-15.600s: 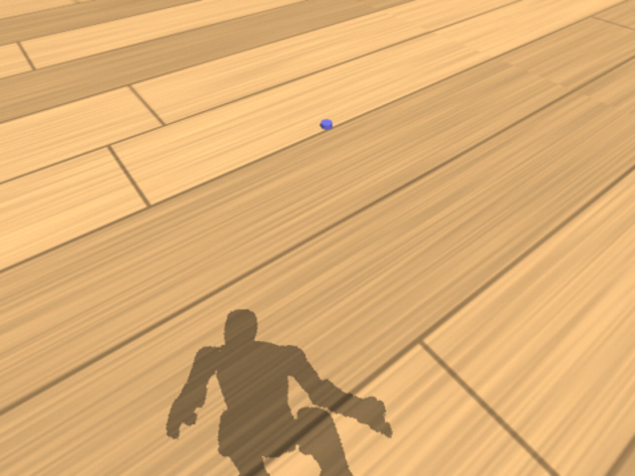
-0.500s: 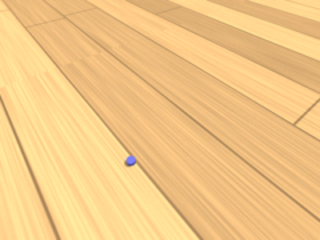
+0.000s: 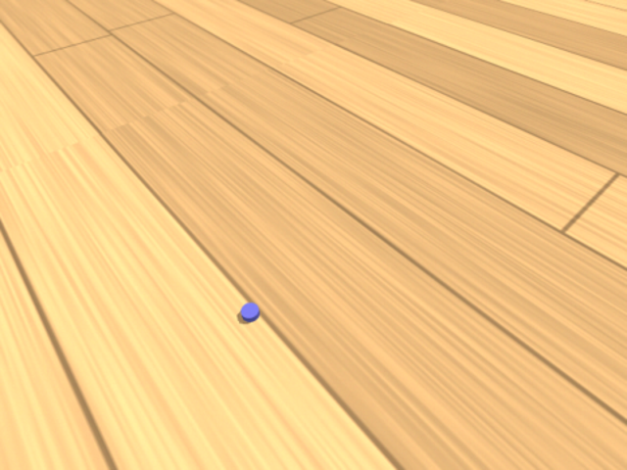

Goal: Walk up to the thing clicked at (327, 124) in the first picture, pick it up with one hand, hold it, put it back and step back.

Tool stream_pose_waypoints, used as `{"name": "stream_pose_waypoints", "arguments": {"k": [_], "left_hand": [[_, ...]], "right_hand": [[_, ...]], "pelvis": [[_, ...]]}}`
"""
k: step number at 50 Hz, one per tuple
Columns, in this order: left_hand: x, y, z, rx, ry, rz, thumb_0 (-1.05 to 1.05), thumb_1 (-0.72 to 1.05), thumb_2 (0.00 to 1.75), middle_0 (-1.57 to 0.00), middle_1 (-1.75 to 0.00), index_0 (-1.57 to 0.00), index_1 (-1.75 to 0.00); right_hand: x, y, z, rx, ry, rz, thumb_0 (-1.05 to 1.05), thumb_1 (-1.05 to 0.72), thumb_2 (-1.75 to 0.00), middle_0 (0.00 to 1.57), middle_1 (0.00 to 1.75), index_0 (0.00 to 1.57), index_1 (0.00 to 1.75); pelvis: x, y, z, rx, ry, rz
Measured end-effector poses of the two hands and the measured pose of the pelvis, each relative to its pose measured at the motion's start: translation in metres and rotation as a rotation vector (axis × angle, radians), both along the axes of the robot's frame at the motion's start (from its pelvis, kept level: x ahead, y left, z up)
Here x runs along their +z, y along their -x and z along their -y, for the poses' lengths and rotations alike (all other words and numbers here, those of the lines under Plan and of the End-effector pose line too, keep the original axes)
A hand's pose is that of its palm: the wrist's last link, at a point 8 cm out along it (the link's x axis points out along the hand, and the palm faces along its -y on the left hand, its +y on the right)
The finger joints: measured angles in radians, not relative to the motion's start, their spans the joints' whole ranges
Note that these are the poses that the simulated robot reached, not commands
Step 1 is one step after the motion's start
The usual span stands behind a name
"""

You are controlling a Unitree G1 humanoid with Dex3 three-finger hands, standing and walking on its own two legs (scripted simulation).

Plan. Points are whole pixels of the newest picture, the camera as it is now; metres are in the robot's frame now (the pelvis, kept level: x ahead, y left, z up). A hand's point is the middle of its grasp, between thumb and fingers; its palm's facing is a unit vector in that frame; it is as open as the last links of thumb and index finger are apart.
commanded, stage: stand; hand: left
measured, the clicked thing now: (250, 312) +0.79 +0.25 -0.77
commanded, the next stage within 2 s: walk up in 0.50 s
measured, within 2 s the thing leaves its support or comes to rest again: neither
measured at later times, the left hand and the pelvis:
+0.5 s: hand out of the picture +0.07 +0.25 -0.16, palm faces -0.04 -0.94 -0.35, open 7.3 cm; pelvis +0.00 +0.00 +0.00, yaw +0 degrees
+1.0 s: hand out of the picture +0.14 +0.34 -0.16, palm faces -0.06 -0.93 -0.35, open 7.4 cm; pelvis +0.10 +0.05 -0.01, yaw +0 degrees
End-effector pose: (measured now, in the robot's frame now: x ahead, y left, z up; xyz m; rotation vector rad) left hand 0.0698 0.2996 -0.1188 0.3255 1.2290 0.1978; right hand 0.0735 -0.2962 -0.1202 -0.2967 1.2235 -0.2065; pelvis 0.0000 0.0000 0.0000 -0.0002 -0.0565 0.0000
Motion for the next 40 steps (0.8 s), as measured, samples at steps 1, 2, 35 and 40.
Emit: {"name": "stream_pose_waypoints", "arguments": {"k": [1,2,35,40], "left_hand": [[0.000,0.001,0.000,-0.001,-0.001,-0.001,0.00,0.91,0.90,-0.20,-0.30,-0.20,-0.30],[0.001,0.001,0.000,-0.002,-0.002,-0.001,0.00,0.91,0.90,-0.20,-0.30,-0.20,-0.30],[0.003,0.022,-0.035,0.059,-0.011,0.033,0.00,0.90,0.90,-0.21,-0.30,-0.21,-0.31],[-0.017,0.017,-0.074,0.060,-0.031,-0.045,0.00,0.90,0.90,-0.20,-0.30,-0.21,-0.31]], "right_hand": [[-0.001,0.003,0.000,-0.002,-0.001,-0.005,0.01,-0.90,-0.90,0.20,0.30,0.20,0.30],[-0.001,0.005,0.001,-0.004,-0.001,-0.011,0.01,-0.90,-0.90,0.20,0.30,0.20,0.30],[0.009,-0.009,0.007,0.046,0.047,-0.006,0.01,-0.90,-0.90,0.20,0.30,0.20,0.30],[0.010,-0.027,-0.006,0.040,0.099,0.049,0.01,-0.90,-0.90,0.20,0.30,0.20,0.30]], "pelvis": [[0.000,0.000,0.000,0.000,0.000,0.000],[0.000,0.001,0.001,0.000,0.000,0.000],[-0.006,-0.020,-0.019,0.030,0.028,0.000],[-0.022,-0.044,-0.043,0.022,0.006,0.010]]}}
